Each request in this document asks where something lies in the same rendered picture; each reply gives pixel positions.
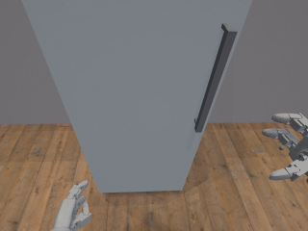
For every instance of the robot right hand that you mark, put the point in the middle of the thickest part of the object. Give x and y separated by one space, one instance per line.
299 165

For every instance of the robot left hand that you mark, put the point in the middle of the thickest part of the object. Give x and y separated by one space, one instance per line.
66 215

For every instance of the fridge door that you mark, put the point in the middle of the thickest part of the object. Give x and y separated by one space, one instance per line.
132 75

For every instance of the handle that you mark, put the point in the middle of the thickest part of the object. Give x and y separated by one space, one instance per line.
224 50

